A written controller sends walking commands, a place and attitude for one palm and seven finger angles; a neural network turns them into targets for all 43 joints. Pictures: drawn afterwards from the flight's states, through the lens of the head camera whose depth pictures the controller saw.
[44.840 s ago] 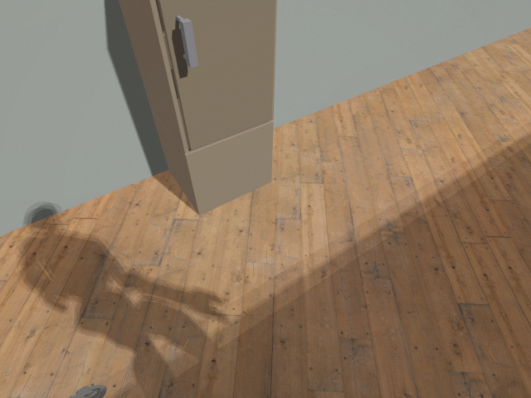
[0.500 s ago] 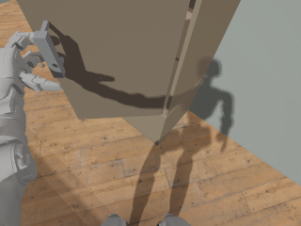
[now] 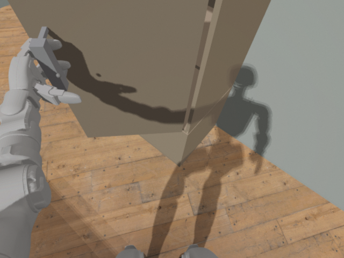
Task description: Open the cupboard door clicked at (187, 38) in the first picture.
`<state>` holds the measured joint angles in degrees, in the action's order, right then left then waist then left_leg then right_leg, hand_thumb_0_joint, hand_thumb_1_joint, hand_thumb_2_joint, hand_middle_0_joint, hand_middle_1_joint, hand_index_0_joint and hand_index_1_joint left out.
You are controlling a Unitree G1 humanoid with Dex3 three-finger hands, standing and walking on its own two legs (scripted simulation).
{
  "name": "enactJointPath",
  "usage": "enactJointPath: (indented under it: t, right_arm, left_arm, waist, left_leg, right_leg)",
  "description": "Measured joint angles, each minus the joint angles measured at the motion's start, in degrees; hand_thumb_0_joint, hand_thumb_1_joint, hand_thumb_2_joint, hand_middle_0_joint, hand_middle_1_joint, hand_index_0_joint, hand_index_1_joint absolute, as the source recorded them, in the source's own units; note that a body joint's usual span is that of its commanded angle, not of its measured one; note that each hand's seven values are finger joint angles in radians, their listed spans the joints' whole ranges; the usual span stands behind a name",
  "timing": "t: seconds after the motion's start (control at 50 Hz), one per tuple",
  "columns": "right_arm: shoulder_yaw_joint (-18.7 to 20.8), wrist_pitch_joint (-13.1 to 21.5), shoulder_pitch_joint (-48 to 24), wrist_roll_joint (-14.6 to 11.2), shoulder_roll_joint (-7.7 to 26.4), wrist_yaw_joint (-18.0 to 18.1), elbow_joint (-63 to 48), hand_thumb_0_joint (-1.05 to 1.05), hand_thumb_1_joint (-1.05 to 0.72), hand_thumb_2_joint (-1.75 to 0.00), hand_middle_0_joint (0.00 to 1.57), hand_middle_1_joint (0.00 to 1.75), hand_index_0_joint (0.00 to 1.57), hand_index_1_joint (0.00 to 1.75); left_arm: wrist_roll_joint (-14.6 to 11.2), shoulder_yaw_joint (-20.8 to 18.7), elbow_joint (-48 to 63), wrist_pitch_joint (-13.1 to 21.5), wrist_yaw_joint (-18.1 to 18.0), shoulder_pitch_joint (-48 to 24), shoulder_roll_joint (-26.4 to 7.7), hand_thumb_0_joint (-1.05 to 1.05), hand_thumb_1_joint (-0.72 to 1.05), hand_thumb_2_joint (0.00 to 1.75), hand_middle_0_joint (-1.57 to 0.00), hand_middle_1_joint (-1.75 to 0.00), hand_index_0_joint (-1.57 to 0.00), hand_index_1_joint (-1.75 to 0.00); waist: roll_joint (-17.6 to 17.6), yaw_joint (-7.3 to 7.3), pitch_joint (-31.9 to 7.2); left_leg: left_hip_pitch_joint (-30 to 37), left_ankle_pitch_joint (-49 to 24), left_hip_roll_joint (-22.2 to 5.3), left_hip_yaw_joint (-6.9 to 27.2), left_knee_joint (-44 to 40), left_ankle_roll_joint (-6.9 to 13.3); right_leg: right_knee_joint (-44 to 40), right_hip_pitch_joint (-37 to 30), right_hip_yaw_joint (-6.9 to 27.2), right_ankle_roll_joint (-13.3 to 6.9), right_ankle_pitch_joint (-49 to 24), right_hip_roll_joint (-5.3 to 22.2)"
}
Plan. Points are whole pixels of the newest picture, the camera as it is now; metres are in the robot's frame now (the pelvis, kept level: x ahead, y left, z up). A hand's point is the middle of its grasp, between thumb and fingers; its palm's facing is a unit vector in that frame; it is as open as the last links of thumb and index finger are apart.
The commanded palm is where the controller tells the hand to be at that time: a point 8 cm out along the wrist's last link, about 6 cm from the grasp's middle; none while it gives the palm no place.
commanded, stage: slide the fingers in behind the handle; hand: left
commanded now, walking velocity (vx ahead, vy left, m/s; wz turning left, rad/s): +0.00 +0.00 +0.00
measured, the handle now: (53, 60) +0.55 +0.24 +0.11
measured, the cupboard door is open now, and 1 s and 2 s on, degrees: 45 46 59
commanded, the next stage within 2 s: close the thumb around the handle in 0.50 s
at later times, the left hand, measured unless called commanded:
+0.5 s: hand (60, 76) +0.50 +0.21 +0.11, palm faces +0.03 -1.00 +0.00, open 14.0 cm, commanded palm +0.48 +0.26 +0.11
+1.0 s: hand (61, 75) +0.51 +0.22 +0.11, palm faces +0.04 -1.00 -0.01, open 9.5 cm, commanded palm +0.48 +0.26 +0.11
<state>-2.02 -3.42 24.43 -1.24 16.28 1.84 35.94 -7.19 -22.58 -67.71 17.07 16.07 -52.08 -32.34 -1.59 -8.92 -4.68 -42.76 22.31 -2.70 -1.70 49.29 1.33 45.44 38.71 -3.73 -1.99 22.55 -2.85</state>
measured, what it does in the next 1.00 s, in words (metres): stands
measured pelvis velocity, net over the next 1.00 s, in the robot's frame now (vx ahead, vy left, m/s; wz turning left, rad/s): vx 0.00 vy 0.01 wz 0.00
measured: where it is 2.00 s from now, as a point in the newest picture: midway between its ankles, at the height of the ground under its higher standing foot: outside the picture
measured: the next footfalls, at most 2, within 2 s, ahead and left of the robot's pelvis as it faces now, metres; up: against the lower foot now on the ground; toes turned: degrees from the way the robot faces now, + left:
none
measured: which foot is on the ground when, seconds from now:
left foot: down 0.00-1.00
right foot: down 0.00-1.00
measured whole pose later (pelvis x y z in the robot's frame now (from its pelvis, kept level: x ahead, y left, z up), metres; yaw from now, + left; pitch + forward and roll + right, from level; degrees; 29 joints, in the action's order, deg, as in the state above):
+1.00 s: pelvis +0.00 +0.01 +0.00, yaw +0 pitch +17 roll -3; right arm -2.2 -2.8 24.6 -0.6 16.0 1.5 37.0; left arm -6.6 -21.1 -69.5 18.0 14.2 -54.6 -31.2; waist -1.8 -9.2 -4.6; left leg -44.5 22.8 -2.0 -1.7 50.6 2.2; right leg 46.2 40.0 -3.7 -1.1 22.8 -2.2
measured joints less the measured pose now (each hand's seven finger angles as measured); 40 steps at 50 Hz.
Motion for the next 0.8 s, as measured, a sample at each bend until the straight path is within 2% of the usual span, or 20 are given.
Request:
enactJointPath:
  t: [0.16,0.64,0.72,0.8]
  right_arm:
    - [-0.05,0.0,-0.4,-0.15,-0.18,-0.19,0.56,0.0,-0.9,-0.9,0.2,0.3,0.2,0.3]
    - [-0.15,0.17,-0.33,0.26,-0.39,-0.3,0.43,0.0,-0.9,-0.9,0.2,0.3,0.2,0.3]
    - [-0.3,0.12,-0.24,0.28,-0.46,-0.28,0.49,0.0,-0.9,-0.9,0.2,0.3,0.2,0.3]
    - [-0.34,0.38,-0.18,0.41,-0.49,-0.21,0.66,0.0,-0.9,-0.9,0.2,0.3,0.2,0.3]
  left_arm:
    - [-0.69,0.83,0.26,0.46,-0.09,0.74,0.89,-0.01,-0.5,0.3,-0.28,-1.2,-0.28,-1.2]
    - [0.2,0.61,-0.45,0.78,-0.6,-0.41,1.46,-0.01,-0.5,0.3,-0.3,-1.2,-0.3,-1.2]
    - [0.56,0.82,-1.14,0.53,-0.89,-0.89,1.24,-0.01,-0.45,0.32,-0.3,-1.2,-0.3,-1.2]
    - [0.6,1.01,-1.74,0.65,-1.26,-1.77,1.12,-0.01,-0.33,0.37,-0.31,-1.22,-0.31,-1.22]
  waist:
    - [0.03,0.45,-0.12]
    - [-0.07,0.07,-0.29]
    - [-0.09,-0.14,-0.2]
    - [-0.08,-0.3,0.04]
  left_leg:
    - [0.8,0.12,0.12,0.13,-0.33,-0.01]
    - [-0.3,0.63,0.43,-0.24,0.56,0.64]
    - [-0.47,0.63,0.49,-0.24,0.7,0.75]
    - [-0.89,0.56,0.59,-0.12,0.9,0.81]
  right_leg:
    - [-0.37,-0.88,-0.09,0.0,0.15,0.06]
    - [0.18,0.13,0.33,0.69,0.35,0.39]
    - [0.27,0.26,0.32,0.79,0.33,0.44]
    - [0.42,0.59,0.21,0.85,0.3,0.54]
